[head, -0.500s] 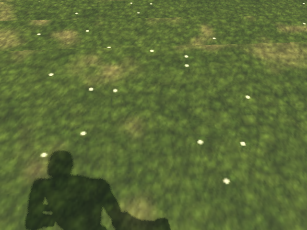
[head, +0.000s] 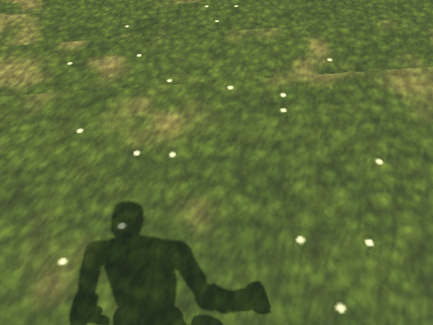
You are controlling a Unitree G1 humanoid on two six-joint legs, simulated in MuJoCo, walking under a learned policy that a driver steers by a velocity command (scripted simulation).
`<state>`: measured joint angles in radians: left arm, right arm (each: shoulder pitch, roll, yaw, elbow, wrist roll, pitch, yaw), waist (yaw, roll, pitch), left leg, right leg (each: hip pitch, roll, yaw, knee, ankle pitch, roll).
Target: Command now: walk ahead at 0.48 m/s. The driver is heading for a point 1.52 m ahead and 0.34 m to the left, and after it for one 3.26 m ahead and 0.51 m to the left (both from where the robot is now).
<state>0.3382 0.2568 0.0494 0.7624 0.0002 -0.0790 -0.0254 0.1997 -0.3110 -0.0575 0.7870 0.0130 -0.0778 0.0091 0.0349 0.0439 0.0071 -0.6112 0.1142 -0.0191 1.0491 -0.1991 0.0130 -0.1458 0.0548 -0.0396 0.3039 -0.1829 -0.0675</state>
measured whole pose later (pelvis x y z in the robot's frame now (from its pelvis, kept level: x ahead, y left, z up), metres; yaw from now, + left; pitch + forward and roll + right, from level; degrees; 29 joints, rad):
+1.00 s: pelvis +0.57 -0.01 -0.01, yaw +2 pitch +1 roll -1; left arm 0.22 0.26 0.05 0.78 0.01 -0.09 -0.02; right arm 0.27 -0.31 -0.05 0.85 0.03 -0.07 0.01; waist 0.00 0.04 0.03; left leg -0.48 0.06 -0.05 1.15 -0.33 0.03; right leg -0.28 0.03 -0.08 0.42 -0.16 -0.06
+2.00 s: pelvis +1.15 +0.13 -0.02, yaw +30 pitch +3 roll -1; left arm 0.17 0.26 -0.02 0.78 0.05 -0.11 -0.02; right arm 0.37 -0.26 -0.03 0.82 -0.08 -0.10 0.07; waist -0.02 0.01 -0.01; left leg -0.34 -0.06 -0.12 1.17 -0.41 0.04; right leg -0.37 0.02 -0.08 0.50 -0.18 -0.05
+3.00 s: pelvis +1.48 +0.29 -0.01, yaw +12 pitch +2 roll +2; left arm 0.30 0.29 0.07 0.71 0.05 -0.14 -0.05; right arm 0.14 -0.29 -0.08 0.64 -0.04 -0.08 -0.03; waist 0.01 -0.01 0.01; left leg -0.38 0.04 0.05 0.97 -0.64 -0.07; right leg -0.30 0.02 -0.02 0.54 -0.28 -0.07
